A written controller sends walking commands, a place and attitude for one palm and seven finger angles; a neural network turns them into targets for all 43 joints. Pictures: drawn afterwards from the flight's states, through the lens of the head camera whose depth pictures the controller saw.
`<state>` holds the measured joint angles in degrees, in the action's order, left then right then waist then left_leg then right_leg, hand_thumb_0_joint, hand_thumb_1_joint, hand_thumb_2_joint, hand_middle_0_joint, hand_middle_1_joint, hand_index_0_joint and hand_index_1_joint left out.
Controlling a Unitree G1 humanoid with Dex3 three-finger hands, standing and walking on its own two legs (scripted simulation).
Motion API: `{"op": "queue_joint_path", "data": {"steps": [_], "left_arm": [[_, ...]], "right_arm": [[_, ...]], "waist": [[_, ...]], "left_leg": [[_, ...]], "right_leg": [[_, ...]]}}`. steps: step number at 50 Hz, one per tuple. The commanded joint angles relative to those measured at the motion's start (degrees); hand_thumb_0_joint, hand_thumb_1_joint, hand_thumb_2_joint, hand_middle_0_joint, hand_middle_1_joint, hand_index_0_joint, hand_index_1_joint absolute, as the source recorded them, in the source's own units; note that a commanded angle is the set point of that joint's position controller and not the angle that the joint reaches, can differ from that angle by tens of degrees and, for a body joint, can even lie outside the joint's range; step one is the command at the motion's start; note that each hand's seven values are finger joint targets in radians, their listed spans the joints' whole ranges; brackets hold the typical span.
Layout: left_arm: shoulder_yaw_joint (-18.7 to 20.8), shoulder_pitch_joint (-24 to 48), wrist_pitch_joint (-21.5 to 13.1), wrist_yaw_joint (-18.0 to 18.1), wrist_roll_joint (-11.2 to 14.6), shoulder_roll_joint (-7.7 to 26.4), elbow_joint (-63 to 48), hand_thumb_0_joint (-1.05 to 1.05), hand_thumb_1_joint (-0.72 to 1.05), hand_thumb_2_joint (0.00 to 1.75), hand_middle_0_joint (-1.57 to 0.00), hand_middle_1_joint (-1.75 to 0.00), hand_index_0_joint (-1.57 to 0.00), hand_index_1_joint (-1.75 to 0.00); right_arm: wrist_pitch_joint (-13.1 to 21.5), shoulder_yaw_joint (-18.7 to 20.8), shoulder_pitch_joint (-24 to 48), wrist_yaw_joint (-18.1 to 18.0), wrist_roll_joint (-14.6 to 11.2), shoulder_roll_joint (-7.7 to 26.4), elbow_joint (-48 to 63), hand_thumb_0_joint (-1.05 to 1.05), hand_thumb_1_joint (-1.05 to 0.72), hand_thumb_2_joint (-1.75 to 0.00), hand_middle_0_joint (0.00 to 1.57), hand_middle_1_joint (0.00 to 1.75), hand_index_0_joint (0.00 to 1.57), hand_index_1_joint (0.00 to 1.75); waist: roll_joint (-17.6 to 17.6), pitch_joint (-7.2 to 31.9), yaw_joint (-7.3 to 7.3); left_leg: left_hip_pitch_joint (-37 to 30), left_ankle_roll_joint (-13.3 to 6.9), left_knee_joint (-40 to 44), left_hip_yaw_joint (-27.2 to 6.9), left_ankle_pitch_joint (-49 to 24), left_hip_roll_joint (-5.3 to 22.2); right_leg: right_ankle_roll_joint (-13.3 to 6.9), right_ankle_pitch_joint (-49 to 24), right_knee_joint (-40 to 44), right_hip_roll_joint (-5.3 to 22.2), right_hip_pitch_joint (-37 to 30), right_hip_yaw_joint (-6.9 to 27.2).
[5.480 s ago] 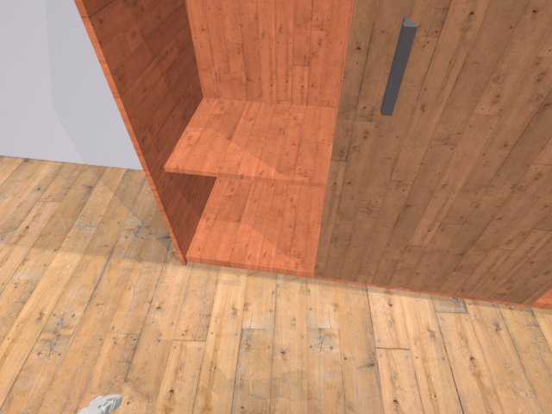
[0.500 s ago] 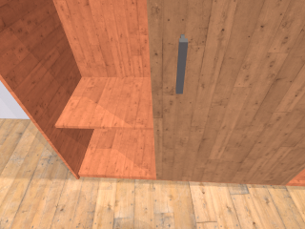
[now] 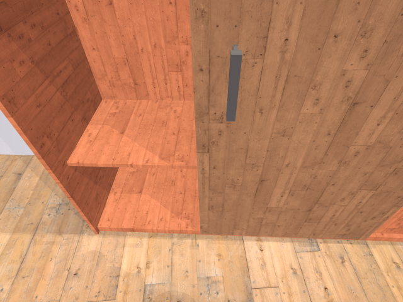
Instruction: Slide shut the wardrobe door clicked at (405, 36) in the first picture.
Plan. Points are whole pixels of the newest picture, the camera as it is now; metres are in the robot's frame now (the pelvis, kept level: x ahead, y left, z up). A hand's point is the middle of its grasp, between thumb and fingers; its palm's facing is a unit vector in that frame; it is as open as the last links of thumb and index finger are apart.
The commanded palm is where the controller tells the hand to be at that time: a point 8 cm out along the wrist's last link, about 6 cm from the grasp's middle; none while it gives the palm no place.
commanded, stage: look again from close up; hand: right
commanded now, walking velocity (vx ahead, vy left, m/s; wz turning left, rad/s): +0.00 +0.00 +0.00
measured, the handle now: (232, 84) +0.56 -0.05 +0.16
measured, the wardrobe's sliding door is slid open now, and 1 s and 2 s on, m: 0.55 0.55 0.55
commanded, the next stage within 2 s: shuffle to correct the standing spot in 0.72 s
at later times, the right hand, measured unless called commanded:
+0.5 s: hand out of the picture -0.02 -0.14 -0.18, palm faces +0.02 +0.99 -0.14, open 7.3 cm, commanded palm none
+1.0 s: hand out of the picture -0.01 -0.14 -0.18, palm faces +0.01 +0.99 -0.15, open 7.3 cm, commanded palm none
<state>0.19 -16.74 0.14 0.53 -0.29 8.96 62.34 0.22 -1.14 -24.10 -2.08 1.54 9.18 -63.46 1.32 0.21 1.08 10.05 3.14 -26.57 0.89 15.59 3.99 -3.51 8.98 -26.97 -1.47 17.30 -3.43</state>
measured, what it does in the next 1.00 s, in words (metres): stands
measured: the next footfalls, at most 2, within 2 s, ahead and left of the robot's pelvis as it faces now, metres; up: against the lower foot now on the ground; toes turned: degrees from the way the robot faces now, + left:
left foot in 1.52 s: +0.11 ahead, +0.19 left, +0.00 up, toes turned +3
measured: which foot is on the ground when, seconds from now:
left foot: down 0.00-1.00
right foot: down 0.00-1.00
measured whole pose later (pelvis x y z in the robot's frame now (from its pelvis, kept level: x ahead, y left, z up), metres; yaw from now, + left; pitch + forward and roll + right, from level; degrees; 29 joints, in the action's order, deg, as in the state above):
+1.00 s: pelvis +0.03 +0.03 +0.00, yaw +1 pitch +0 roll -1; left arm 0.5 -17.5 -0.2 1.0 -0.8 7.4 64.1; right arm -0.1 -0.1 -22.0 -1.4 1.8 8.8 -63.4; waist 2.5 1.0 0.2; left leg 9.2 0.3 -28.8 0.8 19.7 3.1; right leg -1.7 11.9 -27.2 -0.5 15.3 -3.5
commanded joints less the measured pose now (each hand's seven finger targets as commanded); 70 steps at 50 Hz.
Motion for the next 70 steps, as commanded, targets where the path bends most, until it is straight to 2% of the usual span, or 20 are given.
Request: {"op": "queue_joint_path", "data": {"steps": [1, 9, 20, 33, 41, 46, 50, 54, 56, 58, 59, 60, 62, 64, 65, 66, 67, 68, 69, 70], "left_arm": [[1.0, -2.4, -0.8, 0.2, -0.1, 6.4, -1.7, 0.0, 0.9, 0.9, -0.2, -0.3, -0.2, -0.3], [0.8, -3.0, -0.9, 0.2, -0.1, 5.4, -1.0, 0.0, 0.9, 0.9, -0.2, -0.3, -0.2, -0.3], [0.6, -3.8, -1.4, 0.5, -0.2, 4.6, -0.4, 0.0, 0.9, 0.9, -0.2, -0.3, -0.2, -0.3], [0.6, -3.4, -1.3, 0.6, -0.1, 4.6, -0.1, 0.0, 0.9, 0.9, -0.2, -0.3, -0.2, -0.3], [0.5, -3.1, -1.4, 0.7, 0.0, 4.7, 0.0, 0.0, 0.9, 0.9, -0.2, -0.3, -0.2, -0.3], [1.5, -4.3, -0.8, 0.8, -0.6, 6.6, 0.6, 0.0, 0.9, 0.9, -0.2, -0.3, -0.2, -0.3], [2.5, -4.4, -0.7, 1.1, -0.9, 8.0, 0.2, 0.0, 0.9, 0.9, -0.2, -0.3, -0.2, -0.3], [2.7, -3.6, -1.1, 1.2, -0.9, 6.9, -0.7, 0.0, 0.9, 0.9, -0.2, -0.3, -0.2, -0.3], [2.3, -2.7, -1.3, 1.2, -0.8, 4.8, -1.5, 0.0, 0.9, 0.9, -0.2, -0.3, -0.2, -0.3], [1.6, -0.1, -1.8, 1.0, -0.9, 2.3, -2.9, 0.0, 0.9, 0.9, -0.2, -0.3, -0.2, -0.3], [1.6, 1.5, -2.0, 1.0, -1.1, 2.1, -3.5, 0.0, 0.9, 0.9, -0.2, -0.3, -0.2, -0.3], [1.6, 2.0, -2.2, 1.0, -1.0, 2.2, -3.8, 0.0, 0.9, 0.9, -0.2, -0.3, -0.2, -0.3], [1.5, 3.1, -2.4, 1.0, -0.8, 1.3, -4.2, 0.0, 0.9, 0.9, -0.2, -0.3, -0.2, -0.3], [1.0, 1.6, -2.7, 1.0, -0.6, 0.7, -3.6, 0.0, 0.9, 0.9, -0.2, -0.3, -0.2, -0.3], [0.6, -2.3, -2.8, 1.3, -0.6, 0.2, -2.0, 0.0, 0.9, 0.9, -0.2, -0.3, -0.2, -0.3], [0.7, -7.2, -3.1, 1.7, -0.6, 0.9, 0.6, 0.0, 0.9, 0.9, -0.2, -0.3, -0.2, -0.3], [1.2, -11.6, -3.3, 2.5, -0.9, 4.8, 1.4, 0.0, 0.9, 0.9, -0.2, -0.3, -0.2, -0.3], [1.1, -12.8, -3.3, 3.0, -0.6, 6.9, 1.5, 0.0, 0.9, 0.9, -0.2, -0.3, -0.2, -0.3], [0.8, -8.7, -2.5, 2.9, 0.0, 6.3, 0.9, 0.0, 0.9, 0.9, -0.2, -0.3, -0.2, -0.3], [0.5, -4.5, -2.5, 2.7, 0.0, 5.8, 0.2, 0.0, 0.9, 0.9, -0.2, -0.3, -0.2, -0.3]], "right_arm": [[0.9, 0.9, -4.7, -0.4, -0.2, 4.4, 1.1, 0.0, -0.9, -0.9, 0.2, 0.3, 0.2, 0.3], [1.1, 1.1, -4.2, -0.4, -0.4, 3.6, 1.2, 0.0, -0.9, -0.9, 0.2, 0.3, 0.2, 0.3], [1.2, 1.3, -3.3, -0.5, -0.6, 3.2, 1.7, 0.0, -0.9, -0.9, 0.2, 0.3, 0.2, 0.3], [1.1, 1.5, -2.5, -0.4, -0.6, 3.0, 1.8, 0.0, -0.9, -0.9, 0.2, 0.3, 0.2, 0.3], [1.2, 1.4, -2.4, -0.4, -0.6, 3.3, 1.4, 0.0, -0.9, -0.9, 0.2, 0.3, 0.2, 0.3], [0.5, 1.7, -2.7, 0.4, -0.1, 2.6, 1.2, 0.0, -0.9, -0.9, 0.2, 0.3, 0.2, 0.3], [-0.1, 2.0, -3.2, 1.1, 0.4, 1.9, 1.6, 0.0, -0.9, -0.9, 0.2, 0.3, 0.2, 0.3], [0.4, 2.6, -5.8, 1.5, 0.2, 2.6, 1.3, 0.0, -0.9, -0.9, 0.2, 0.3, 0.2, 0.3], [0.7, 3.0, -6.8, 1.3, 0.0, 3.9, 1.1, 0.0, -0.9, -0.9, 0.2, 0.3, 0.2, 0.3], [0.9, 3.8, -8.6, 0.7, 0.0, 5.9, 0.7, 0.0, -0.9, -0.9, 0.2, 0.3, 0.2, 0.3], [1.1, 3.8, -9.1, 0.6, 0.1, 5.6, 0.6, 0.0, -0.9, -0.9, 0.2, 0.3, 0.2, 0.3], [1.3, 3.7, -9.3, 0.4, 0.3, 5.3, 0.5, 0.0, -0.9, -0.9, 0.2, 0.3, 0.2, 0.3], [1.4, 3.7, -9.6, 0.0, 0.6, 4.6, 0.1, 0.0, -0.9, -0.9, 0.2, 0.3, 0.2, 0.3], [1.5, 3.5, -7.9, -0.1, 0.6, 4.8, 0.4, 0.0, -0.9, -0.9, 0.2, 0.3, 0.2, 0.3], [1.6, 3.2, -5.5, -0.1, 0.1, 4.4, 0.8, 0.0, -0.9, -0.9, 0.2, 0.3, 0.2, 0.3], [1.7, 2.9, -3.6, -0.1, -0.6, 3.8, 1.2, 0.0, -0.9, -0.9, 0.2, 0.3, 0.2, 0.3], [1.8, 2.6, -4.1, -0.1, -1.3, 2.6, 1.7, 0.0, -0.9, -0.9, 0.2, 0.3, 0.2, 0.3], [1.9, 1.8, -4.6, -0.4, -2.0, 0.4, 2.2, 0.0, -0.9, -0.9, 0.2, 0.3, 0.2, 0.3], [1.5, 1.9, -5.9, -0.9, -1.6, 0.2, 1.3, 0.0, -0.9, -0.9, 0.2, 0.3, 0.2, 0.3], [1.0, 1.6, -4.9, -0.9, -0.8, -0.7, 0.8, 0.0, -0.9, -0.9, 0.2, 0.3, 0.2, 0.3]], "waist": [[-1.0, -5.8, -0.53], [-0.7, -6.2, -0.75], [-1.4, -4.1, -0.62], [-2.0, -4.5, -0.56], [-0.6, -4.0, -0.58], [-4.6, -6.0, -1.13], [-7.2, -8.0, -0.9], [-3.4, -5.5, 0.25], [4.2, -6.1, 0.66], [12.9, -6.3, 1.22], [13.3, -6.7, 1.81], [11.2, -6.2, 1.76], [7.2, -6.8, 1.56], [4.3, -5.1, -0.2], [2.8, -3.7, -2.61], [1.0, -2.8, -4.53], [-6.5, 0.9, -5.31], [-15.3, 3.5, -4.12], [-11.1, 3.3, -1.66], [-9.8, -1.4, -0.86]], "left_leg": [[6.2, -3.9, 5.8, -2.5, 5.1, 1.3], [7.4, -4.1, 6.4, -3.3, 5.6, 1.6], [5.0, -4.2, 5.5, -2.9, 0.3, 1.6], [4.1, -4.0, 5.6, -2.1, -1.2, 1.3], [3.3, -3.9, 6.3, -2.1, -3.5, 1.6], [6.0, -4.2, 1.5, 1.7, 7.5, -1.3], [8.8, -4.6, -3.0, 3.0, 8.0, -2.6], [4.6, -5.4, 2.0, -0.3, 6.4, -1.0], [0.8, -7.0, 7.1, -5.6, 6.7, 1.5], [-3.9, -10.2, 11.2, -13.0, -2.9, 7.6], [-5.9, -11.9, 10.9, -13.5, -13.8, 9.1], [-7.8, -13.8, 9.6, -13.2, -21.9, 10.1], [-9.8, -15.6, 7.2, -11.4, -32.7, 10.2], [-8.8, -14.6, 3.0, -7.8, -39.1, 7.9], [-5.0, -12.4, -1.6, -5.0, -43.4, 5.7], [-0.6, -9.5, -8.0, -2.4, -44.7, 3.0], [7.4, -6.0, -15.6, -0.3, -31.1, -0.8], [11.3, -3.5, -22.6, 1.1, 4.9, -3.0], [8.0, -3.8, -23.2, -1.8, 17.9, -1.9], [6.5, -4.0, -20.3, -2.0, 17.4, -1.0]], "right_leg": [[0.8, 14.5, 9.7, 6.8, 0.0, 9.2], [1.2, 11.9, 8.3, 6.5, -0.4, 8.2], [1.2, 5.7, 6.7, 6.7, -1.8, 7.4], [1.1, 4.8, 7.4, 7.0, -2.7, 7.5], [1.1, 0.1, 6.3, 7.0, -4.5, 6.7], [-0.4, 21.6, 12.8, 10.2, -2.4, 11.4], [-2.6, 27.2, 15.4, 13.0, 0.0, 15.0], [-1.7, 20.9, 9.0, 10.9, 1.8, 10.6], [-0.1, 14.4, 0.6, 7.2, 5.8, 5.0], [1.6, 12.4, -11.7, 2.7, 11.9, -2.7], [1.5, 17.1, -17.3, 2.8, 14.9, -2.6], [1.3, 19.2, -21.2, 3.4, 16.7, -2.1], [0.9, 21.1, -22.9, 4.1, 18.2, -2.6], [0.9, 17.4, -12.5, 3.4, 11.3, -4.1], [1.1, 9.5, -4.0, 2.0, 2.2, -4.6], [0.8, -3.6, 1.5, 2.2, -7.1, -3.3], [-2.7, -23.5, 2.2, 11.3, -16.6, 6.9], [-9.6, -48.9, 3.6, 22.0, -19.3, 16.4], [-11.5, -45.8, 5.6, 23.3, -13.8, 13.8], [-9.3, -37.6, 7.1, 20.2, -8.0, 8.9]]}}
